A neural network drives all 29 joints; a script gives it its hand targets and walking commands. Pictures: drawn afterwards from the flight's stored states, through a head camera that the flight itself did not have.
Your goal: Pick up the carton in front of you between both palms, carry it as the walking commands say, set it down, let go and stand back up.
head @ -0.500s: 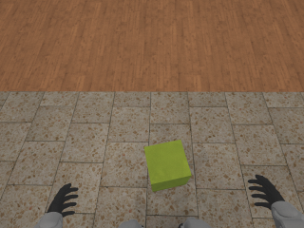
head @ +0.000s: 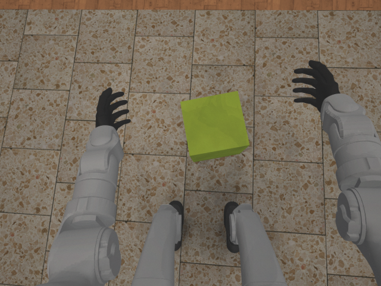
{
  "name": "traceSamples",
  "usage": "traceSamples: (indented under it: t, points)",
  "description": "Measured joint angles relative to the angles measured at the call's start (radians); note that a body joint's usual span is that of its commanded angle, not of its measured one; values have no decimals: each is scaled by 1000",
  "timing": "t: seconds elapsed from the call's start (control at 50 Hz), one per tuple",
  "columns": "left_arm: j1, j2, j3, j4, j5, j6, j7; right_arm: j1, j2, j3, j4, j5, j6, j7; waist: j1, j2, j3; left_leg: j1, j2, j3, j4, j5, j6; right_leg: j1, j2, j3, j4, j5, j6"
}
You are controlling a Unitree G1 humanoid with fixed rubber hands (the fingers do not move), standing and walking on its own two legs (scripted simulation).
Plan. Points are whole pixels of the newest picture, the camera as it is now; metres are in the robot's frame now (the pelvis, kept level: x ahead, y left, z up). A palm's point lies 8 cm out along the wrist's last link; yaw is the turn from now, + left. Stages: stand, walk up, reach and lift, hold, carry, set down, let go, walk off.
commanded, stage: reach and lift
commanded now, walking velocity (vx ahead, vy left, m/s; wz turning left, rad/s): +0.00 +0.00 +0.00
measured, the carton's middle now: (213, 130) +0.51 -0.02 -0.55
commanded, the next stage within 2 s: none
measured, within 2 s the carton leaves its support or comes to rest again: leaves its support in 1.96 s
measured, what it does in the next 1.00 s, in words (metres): lowers itself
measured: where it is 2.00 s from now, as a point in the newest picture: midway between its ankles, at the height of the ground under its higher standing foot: (203, 235)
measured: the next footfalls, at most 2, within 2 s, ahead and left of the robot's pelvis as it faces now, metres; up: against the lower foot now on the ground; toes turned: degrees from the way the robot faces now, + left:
none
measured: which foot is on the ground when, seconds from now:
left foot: down 0.00-1.00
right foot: down 0.00-1.00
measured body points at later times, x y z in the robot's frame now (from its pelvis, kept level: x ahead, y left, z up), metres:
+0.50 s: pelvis +0.02 +0.00 -0.07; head +0.35 -0.03 +0.23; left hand +0.50 +0.17 -0.22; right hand +0.56 -0.20 -0.22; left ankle +0.08 +0.15 -0.64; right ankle +0.08 -0.11 -0.64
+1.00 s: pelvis -0.04 +0.01 -0.27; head +0.33 -0.02 -0.02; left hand +0.50 +0.17 -0.44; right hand +0.54 -0.20 -0.44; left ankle +0.08 +0.15 -0.64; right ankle +0.08 -0.11 -0.64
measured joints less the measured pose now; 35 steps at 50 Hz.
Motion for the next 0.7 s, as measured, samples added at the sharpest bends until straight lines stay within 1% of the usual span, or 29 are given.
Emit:
traceSamples:
  t: [0.12,0.22,0.28,0.34,0.44,0.5,0.56,0.7]
  points:
    - [-220,-36,88,47,42,10,14,-258,-23,-30,114,-40,3,13,17,2,8,-134,3,5,21,25,-7,-143,8,10,27,28,-3]
    - [-328,-73,168,36,97,-1,12,-396,-21,-73,145,-105,-10,18,23,7,15,-217,3,8,35,26,-10,-231,13,18,45,30,-5]
    - [-336,-97,203,15,129,-24,3,-414,-6,-100,132,-139,-25,15,21,7,8,-251,3,9,36,20,-11,-268,16,21,49,25,-5]
    - [-315,-117,229,3,156,-57,-10,-397,18,-125,114,-163,-46,10,16,5,-16,-291,2,10,47,6,-12,-309,18,25,63,11,-6]
    - [-267,-131,250,20,179,-120,-27,-342,63,-153,96,-181,-85,-10,1,-1,-82,-401,-8,4,123,-36,-16,-420,18,29,140,-33,-4]
    - [-246,-126,243,44,170,-151,-28,-309,81,-155,96,-173,-106,-28,-8,-3,-120,-493,-18,-5,209,-71,-21,-510,21,35,223,-69,1]
    - [-243,-113,217,62,143,-169,-20,-289,79,-139,92,-145,-123,-46,-14,-1,-137,-593,-30,-13,313,-108,-25,-606,25,41,323,-106,8]
    - [-305,-54,91,82,19,-169,23,-317,-8,-20,80,-5,-137,-75,-13,11,-70,-793,-53,-11,585,-183,-21,-804,32,55,590,-172,29]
